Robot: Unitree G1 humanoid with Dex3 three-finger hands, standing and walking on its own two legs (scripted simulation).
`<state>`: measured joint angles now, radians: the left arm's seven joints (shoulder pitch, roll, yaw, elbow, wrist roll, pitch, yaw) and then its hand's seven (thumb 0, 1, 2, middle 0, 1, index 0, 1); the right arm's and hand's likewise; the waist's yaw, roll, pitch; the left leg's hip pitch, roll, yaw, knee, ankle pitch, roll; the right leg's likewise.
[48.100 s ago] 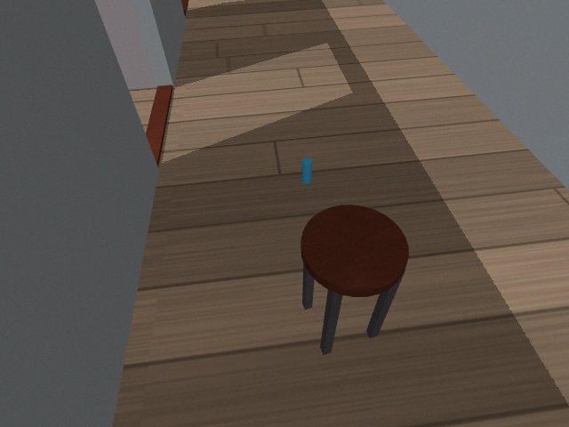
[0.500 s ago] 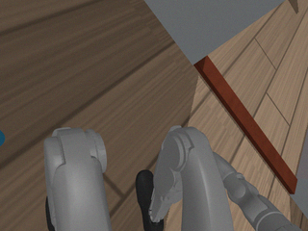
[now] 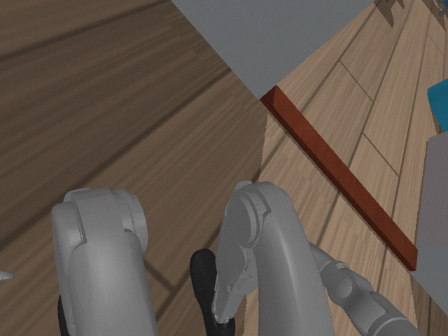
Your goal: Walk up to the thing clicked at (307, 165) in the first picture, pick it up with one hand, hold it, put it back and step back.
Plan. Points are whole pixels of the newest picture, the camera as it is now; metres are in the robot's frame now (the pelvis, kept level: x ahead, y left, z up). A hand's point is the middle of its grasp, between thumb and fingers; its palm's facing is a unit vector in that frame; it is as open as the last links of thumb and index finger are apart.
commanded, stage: close in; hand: left
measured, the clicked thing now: out of the picture +0.33 +0.34 -0.20
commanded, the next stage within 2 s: rest palm in 0.06 s
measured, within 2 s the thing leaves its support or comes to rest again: leaves its support in 1.28 s
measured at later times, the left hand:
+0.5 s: hand out of the picture +0.31 +0.33 -0.18, palm faces +0.51 -0.86 -0.01, open 13.4 cm
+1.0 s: hand out of the picture +0.32 +0.32 -0.18, palm faces +0.51 -0.86 +0.01, open 6.6 cm
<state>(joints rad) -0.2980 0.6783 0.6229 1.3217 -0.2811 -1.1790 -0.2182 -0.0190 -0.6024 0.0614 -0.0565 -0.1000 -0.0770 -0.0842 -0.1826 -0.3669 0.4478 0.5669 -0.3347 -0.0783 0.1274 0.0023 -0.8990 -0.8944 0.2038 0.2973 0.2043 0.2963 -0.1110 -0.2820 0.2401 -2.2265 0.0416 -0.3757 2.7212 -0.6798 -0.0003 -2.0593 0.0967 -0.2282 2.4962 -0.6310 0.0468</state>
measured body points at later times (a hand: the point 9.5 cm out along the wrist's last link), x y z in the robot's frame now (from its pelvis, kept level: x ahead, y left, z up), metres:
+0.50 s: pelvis +0.00 +0.00 +0.00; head +0.18 +0.21 +0.35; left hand +0.28 +0.37 -0.18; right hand +0.23 -0.21 -0.02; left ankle +0.09 +0.13 -0.23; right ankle +0.14 -0.12 -0.23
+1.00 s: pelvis +0.00 +0.00 +0.00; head +0.19 +0.21 +0.35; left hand +0.29 +0.37 -0.18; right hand +0.22 -0.22 -0.02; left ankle +0.09 +0.13 -0.23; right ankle +0.14 -0.12 -0.23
